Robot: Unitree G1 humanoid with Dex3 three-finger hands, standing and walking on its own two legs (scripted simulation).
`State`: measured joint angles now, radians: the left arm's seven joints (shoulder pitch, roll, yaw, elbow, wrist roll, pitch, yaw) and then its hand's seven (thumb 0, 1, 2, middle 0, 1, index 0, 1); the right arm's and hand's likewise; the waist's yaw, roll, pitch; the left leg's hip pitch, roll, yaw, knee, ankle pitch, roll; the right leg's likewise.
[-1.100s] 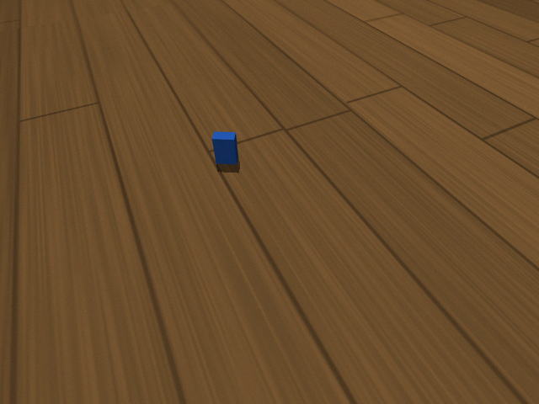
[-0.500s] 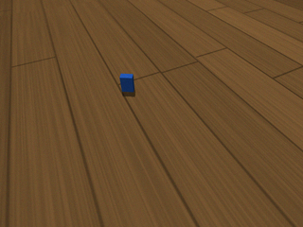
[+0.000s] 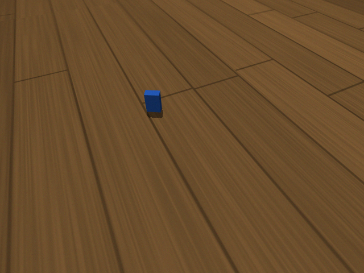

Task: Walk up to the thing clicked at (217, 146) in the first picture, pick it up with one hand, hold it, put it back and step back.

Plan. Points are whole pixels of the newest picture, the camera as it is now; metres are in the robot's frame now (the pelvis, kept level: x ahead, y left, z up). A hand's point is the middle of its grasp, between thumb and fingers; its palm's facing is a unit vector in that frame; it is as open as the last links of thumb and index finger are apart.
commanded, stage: stand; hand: left
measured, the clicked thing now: (153, 101) +1.47 +0.28 -0.70
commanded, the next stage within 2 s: walk up in 0.02 s
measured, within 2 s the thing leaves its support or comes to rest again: neither
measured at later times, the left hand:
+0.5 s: hand out of the picture +0.13 +0.21 -0.13, palm faces +0.08 -0.90 -0.42, open 7.4 cm
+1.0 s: hand (117, 181) +0.41 +0.23 -0.15, palm faces +0.05 -0.94 -0.35, open 7.4 cm
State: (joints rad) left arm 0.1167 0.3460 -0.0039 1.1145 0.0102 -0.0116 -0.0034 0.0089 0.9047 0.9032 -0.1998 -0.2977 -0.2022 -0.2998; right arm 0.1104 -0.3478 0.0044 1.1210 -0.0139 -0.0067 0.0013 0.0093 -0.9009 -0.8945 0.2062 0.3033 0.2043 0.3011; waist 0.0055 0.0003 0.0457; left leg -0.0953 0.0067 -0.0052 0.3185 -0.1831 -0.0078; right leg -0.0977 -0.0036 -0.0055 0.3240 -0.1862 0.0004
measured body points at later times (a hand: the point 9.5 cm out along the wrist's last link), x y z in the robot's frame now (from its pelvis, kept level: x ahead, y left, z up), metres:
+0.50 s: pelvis +0.11 -0.08 -0.01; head +0.10 -0.10 +0.44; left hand +0.12 +0.26 -0.10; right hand +0.20 -0.40 -0.14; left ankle +0.14 +0.07 -0.68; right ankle +0.11 -0.17 -0.75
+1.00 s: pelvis +0.37 -0.04 -0.01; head +0.39 -0.03 +0.44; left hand +0.41 +0.28 -0.13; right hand +0.49 -0.34 -0.11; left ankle +0.38 +0.08 -0.75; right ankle +0.36 -0.19 -0.67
